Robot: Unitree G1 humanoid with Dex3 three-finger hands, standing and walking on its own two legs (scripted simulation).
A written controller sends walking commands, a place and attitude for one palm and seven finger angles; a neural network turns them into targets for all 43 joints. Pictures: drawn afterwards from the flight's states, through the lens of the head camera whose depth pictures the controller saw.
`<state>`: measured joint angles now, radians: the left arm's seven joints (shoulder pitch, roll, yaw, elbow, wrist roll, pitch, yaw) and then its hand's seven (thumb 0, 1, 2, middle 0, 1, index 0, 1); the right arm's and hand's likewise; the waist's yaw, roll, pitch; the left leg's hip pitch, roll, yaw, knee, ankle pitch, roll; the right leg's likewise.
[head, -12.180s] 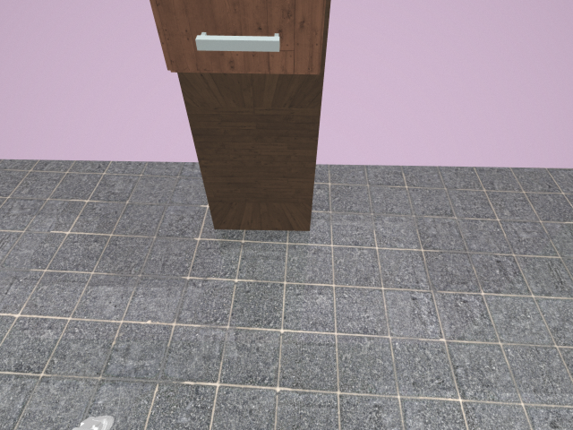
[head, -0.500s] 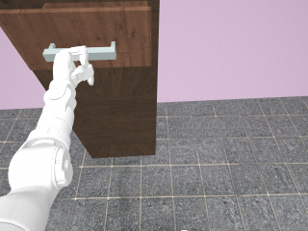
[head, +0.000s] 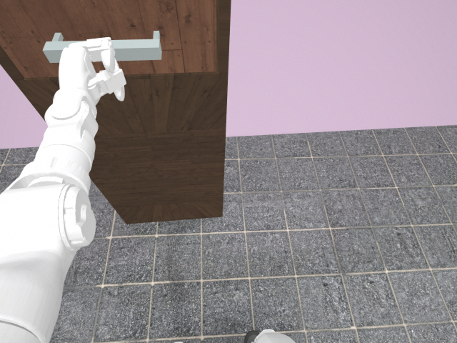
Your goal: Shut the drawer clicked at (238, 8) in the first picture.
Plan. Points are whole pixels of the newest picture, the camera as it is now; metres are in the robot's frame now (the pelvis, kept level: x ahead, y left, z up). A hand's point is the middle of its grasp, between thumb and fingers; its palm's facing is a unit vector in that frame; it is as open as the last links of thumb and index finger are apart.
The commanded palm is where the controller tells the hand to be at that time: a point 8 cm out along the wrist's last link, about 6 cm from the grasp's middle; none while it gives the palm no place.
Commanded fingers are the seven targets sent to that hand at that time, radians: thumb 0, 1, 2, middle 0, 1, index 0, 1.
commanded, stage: pull the fist back off the drawer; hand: left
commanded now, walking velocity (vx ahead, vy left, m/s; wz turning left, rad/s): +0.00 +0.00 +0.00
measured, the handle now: (106, 43) +0.60 +0.17 +0.15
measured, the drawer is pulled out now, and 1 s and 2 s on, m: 0.00 0.00 0.00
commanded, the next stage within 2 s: draw the hand back to the body in 0.76 s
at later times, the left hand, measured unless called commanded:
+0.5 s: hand (123, 74) +0.52 +0.13 +0.15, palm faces +0.01 -1.00 +0.00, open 3.4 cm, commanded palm +0.49 +0.18 +0.16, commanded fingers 0.00 0.90 0.90 -1.40 -1.60 -1.40 -1.60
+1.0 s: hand (114, 90) +0.48 +0.14 +0.16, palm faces +0.02 -1.00 +0.01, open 3.3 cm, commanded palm +0.43 +0.19 +0.16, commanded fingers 0.00 0.90 0.90 -1.40 -1.60 -1.40 -1.60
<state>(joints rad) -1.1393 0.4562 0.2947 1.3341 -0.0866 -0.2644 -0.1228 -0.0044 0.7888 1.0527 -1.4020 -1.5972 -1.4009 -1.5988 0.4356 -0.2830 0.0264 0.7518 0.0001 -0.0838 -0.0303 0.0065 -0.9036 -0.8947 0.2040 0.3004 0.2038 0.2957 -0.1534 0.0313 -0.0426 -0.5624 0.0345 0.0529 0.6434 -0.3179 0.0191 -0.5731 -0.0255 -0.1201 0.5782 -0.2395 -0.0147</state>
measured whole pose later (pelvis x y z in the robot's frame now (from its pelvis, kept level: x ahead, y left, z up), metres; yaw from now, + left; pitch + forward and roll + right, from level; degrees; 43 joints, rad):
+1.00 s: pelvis +0.03 -0.01 +0.01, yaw -2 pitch +8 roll -1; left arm -0.72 0.29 0.29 0.81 -0.15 -0.13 -0.13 0.02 0.90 0.90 -1.40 -1.60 -1.40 -1.60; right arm 0.31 -0.27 0.01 0.63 0.04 -0.03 -0.02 0.01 -0.90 -0.89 0.20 0.30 0.20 0.30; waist -0.05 0.04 -0.08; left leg -0.35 0.04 0.09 0.55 -0.34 0.01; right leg -0.40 -0.01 -0.08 0.53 -0.27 -0.02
